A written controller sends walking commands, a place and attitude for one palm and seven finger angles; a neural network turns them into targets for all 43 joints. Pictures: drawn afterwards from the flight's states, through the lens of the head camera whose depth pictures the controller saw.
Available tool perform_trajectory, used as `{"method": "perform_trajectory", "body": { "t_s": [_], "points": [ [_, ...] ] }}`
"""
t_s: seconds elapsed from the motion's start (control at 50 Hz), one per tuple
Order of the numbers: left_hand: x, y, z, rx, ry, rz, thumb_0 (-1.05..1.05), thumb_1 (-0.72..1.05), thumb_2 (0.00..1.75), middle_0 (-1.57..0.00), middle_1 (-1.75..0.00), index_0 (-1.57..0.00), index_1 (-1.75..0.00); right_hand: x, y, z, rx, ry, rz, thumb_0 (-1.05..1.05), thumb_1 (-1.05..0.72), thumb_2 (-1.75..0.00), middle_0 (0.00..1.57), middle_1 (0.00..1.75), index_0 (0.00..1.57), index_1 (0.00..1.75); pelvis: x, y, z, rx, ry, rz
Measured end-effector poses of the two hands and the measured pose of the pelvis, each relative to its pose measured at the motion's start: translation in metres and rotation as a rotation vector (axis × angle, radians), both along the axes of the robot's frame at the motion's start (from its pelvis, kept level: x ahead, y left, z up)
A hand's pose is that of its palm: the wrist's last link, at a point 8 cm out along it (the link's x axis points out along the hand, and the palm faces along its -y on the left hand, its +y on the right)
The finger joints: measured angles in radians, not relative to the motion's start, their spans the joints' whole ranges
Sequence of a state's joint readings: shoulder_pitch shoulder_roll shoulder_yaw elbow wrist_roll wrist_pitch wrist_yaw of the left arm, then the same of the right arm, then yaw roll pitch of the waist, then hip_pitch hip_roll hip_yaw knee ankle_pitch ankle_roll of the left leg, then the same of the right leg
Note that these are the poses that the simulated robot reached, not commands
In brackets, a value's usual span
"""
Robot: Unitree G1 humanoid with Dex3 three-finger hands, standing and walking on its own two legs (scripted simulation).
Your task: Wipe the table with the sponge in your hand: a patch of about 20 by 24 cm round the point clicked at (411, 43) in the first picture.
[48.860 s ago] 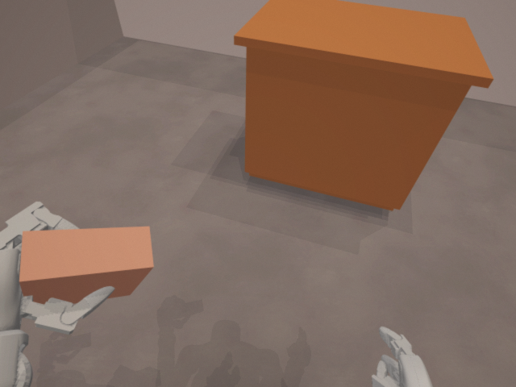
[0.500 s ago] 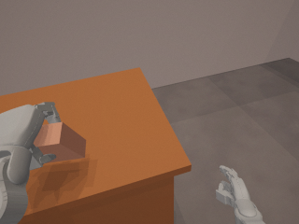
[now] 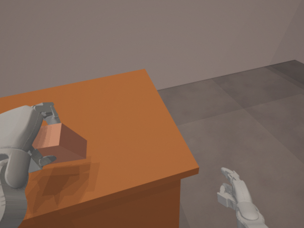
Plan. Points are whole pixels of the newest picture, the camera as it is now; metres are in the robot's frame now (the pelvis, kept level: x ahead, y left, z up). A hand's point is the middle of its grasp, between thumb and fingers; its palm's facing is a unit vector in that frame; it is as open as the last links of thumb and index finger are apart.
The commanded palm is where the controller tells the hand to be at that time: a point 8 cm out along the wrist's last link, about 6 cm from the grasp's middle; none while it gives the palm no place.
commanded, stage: step back with the hand held close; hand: left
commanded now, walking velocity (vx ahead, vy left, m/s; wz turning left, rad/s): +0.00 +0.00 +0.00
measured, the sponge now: (51, 149) +0.21 +0.29 +0.15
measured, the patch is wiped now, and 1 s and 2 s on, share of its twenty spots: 1.00 1.00 1.00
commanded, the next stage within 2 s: stop stepping back and stand still in 1.30 s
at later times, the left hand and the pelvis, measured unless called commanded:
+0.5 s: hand (35, 124) +0.20 +0.27 +0.25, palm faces +0.49 -0.73 -0.48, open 9.1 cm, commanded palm +0.14 +0.30 +0.26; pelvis -0.01 +0.02 -0.01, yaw +2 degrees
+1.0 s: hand out of the picture +0.13 +0.30 +0.25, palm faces +0.61 -0.71 -0.36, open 9.1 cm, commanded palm +0.08 +0.31 +0.26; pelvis -0.06 +0.02 -0.02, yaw +3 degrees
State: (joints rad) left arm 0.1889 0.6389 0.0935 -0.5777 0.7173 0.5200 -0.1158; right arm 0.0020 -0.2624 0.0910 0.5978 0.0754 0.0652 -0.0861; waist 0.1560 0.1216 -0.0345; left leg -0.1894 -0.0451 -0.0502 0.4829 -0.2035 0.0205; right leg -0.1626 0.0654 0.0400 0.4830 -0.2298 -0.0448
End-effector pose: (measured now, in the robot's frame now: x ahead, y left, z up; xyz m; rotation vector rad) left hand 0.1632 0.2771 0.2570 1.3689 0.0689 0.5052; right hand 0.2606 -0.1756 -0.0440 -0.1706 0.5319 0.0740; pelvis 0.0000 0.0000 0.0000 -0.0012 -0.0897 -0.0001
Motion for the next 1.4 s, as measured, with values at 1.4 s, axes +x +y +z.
{"method": "perform_trajectory", "body": {
  "t_s": [1.4],
  "points": [
    [-0.171, 0.044, -0.013, -0.551, -0.623, -0.589, -0.02, -0.5, 1.07, -0.8, -1.44, -0.91, -1.43, -0.266, -0.019, -0.032, -0.179, 0.225, -0.186, 0.01, -0.91, -0.9, 0.2, 0.3, 0.2, 0.3, -0.181, 0.029, -0.014, -0.016, 0.143, 0.045]
  ]
}}
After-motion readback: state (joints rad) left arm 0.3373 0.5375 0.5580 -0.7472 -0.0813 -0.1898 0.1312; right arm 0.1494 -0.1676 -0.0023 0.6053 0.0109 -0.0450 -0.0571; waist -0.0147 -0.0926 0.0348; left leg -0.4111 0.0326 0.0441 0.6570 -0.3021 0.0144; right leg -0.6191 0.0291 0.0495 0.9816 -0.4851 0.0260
